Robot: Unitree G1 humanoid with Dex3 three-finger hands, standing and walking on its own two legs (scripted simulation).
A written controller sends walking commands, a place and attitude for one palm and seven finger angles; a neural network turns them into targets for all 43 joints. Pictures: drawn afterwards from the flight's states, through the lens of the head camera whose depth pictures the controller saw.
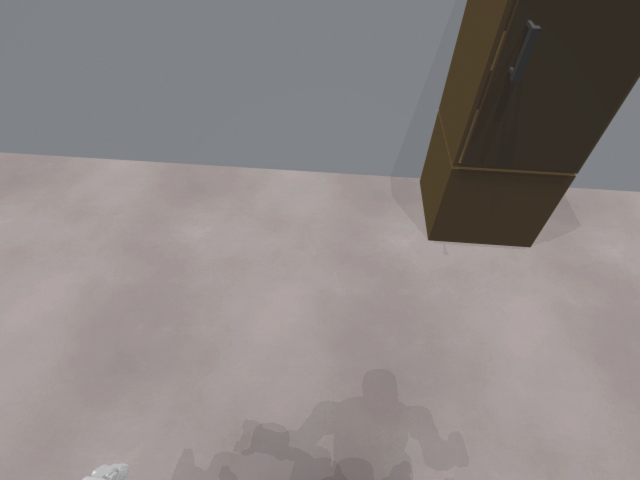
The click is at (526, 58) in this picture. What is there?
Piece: cupboard door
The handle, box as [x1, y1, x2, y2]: [508, 20, 540, 82]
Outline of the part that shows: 530,20 527,20 526,23 529,29 515,66 513,68 510,67 508,70 511,74 511,81 519,82 540,30 540,27 534,25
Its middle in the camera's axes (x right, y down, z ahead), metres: +0.54 -0.50 +1.03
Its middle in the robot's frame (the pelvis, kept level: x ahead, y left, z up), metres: +1.14 -0.48 +0.05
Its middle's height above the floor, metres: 0.82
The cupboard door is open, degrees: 0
